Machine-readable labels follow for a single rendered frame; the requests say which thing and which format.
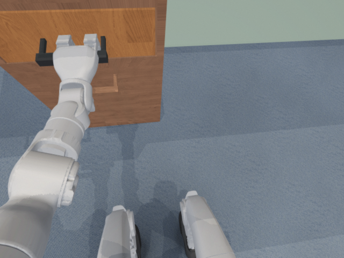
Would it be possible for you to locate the robot left forearm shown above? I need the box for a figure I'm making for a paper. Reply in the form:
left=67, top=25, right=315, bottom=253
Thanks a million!
left=8, top=78, right=92, bottom=198

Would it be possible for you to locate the left robot shin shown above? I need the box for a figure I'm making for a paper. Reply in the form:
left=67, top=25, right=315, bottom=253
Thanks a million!
left=105, top=205, right=138, bottom=258

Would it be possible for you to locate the drawer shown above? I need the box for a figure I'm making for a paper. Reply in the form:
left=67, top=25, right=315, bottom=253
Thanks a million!
left=0, top=8, right=155, bottom=63

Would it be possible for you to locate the robot shin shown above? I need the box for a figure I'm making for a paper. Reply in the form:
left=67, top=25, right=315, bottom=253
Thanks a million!
left=105, top=205, right=138, bottom=258
left=184, top=191, right=206, bottom=249

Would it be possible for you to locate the robot left hand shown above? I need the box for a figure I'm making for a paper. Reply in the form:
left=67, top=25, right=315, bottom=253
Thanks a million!
left=53, top=34, right=101, bottom=112

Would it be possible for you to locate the cabinet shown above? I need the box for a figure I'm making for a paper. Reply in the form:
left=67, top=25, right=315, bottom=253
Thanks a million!
left=0, top=0, right=167, bottom=128

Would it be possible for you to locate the robot left upper arm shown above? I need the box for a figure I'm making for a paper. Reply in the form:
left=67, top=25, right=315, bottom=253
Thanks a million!
left=0, top=150, right=80, bottom=258

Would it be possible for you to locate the right robot shin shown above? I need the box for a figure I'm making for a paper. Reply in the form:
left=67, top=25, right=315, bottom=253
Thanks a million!
left=184, top=191, right=206, bottom=249

